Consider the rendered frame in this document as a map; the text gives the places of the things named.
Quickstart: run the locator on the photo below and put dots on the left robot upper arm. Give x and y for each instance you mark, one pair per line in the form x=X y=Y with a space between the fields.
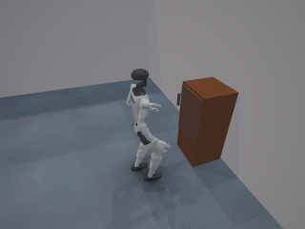
x=129 y=100

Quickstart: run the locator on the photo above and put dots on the right robot upper arm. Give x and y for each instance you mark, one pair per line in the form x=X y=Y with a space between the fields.
x=144 y=105

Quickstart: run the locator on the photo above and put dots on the robot left shin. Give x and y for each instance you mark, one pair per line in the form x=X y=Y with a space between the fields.
x=139 y=156

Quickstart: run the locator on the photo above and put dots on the robot right hand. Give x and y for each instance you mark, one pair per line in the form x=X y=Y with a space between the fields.
x=161 y=145

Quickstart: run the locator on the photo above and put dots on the humanoid robot head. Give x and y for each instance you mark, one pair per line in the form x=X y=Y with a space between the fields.
x=140 y=74

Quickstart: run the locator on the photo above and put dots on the cupboard door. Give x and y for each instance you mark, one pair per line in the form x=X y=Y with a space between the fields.
x=189 y=113

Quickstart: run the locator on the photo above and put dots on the robot right forearm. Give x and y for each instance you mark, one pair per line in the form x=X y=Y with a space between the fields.
x=146 y=132

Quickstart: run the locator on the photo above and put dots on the robot left hand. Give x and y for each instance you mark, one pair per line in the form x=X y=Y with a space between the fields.
x=152 y=108

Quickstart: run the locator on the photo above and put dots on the handle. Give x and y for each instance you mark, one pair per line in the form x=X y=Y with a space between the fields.
x=178 y=100

